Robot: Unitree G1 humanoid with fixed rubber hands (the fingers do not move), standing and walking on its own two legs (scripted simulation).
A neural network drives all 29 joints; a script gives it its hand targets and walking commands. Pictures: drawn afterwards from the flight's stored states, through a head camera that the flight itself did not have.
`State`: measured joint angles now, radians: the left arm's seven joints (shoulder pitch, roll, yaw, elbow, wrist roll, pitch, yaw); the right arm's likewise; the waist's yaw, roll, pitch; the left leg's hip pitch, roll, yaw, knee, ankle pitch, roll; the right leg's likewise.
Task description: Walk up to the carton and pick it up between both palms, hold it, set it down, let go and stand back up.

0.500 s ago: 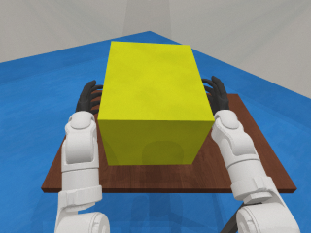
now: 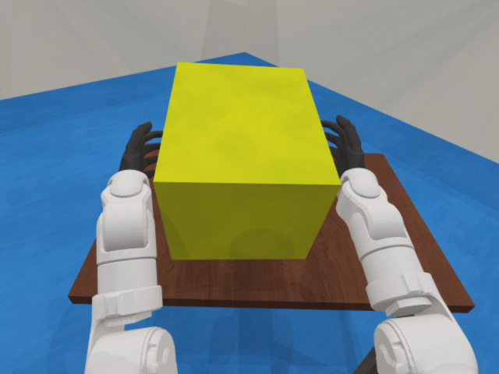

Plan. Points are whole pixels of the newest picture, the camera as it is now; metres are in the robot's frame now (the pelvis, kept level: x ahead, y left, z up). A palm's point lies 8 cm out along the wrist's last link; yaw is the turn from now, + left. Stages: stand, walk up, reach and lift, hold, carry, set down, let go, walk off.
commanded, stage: hold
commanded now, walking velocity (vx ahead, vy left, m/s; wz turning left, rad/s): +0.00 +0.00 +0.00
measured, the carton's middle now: (240, 159) +0.44 +0.02 +0.16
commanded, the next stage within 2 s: none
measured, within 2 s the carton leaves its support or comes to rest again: neither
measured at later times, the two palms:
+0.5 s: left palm (138, 178) +0.35 +0.17 +0.19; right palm (352, 176) +0.36 -0.15 +0.19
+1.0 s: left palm (135, 174) +0.37 +0.18 +0.19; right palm (344, 167) +0.37 -0.15 +0.20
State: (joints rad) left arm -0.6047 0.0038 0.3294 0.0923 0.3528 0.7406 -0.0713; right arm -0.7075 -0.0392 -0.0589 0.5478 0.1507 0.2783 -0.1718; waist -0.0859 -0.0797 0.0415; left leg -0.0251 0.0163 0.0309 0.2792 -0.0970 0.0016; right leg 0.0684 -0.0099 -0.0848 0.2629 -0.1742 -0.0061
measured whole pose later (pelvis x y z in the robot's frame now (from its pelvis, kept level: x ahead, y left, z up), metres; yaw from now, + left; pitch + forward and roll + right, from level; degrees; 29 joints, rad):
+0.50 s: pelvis +0.01 +0.00 +0.00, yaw +0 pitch -11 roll +0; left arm -0.52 -0.02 0.31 -0.03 0.36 0.77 -0.07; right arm -0.63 -0.07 0.01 0.45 0.21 0.28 -0.19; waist -0.10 -0.06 0.08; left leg 0.01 0.02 0.03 0.30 -0.12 0.00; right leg 0.12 -0.01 -0.09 0.25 -0.18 0.00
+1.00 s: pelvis +0.01 +0.00 +0.00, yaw +0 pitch -9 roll +0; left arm -0.57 0.00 0.32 0.05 0.37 0.74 -0.07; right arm -0.69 -0.04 -0.04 0.53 0.16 0.26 -0.17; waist -0.09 -0.08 0.05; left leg -0.02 0.01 0.03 0.29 -0.11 0.00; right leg 0.08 -0.01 -0.08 0.25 -0.18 0.00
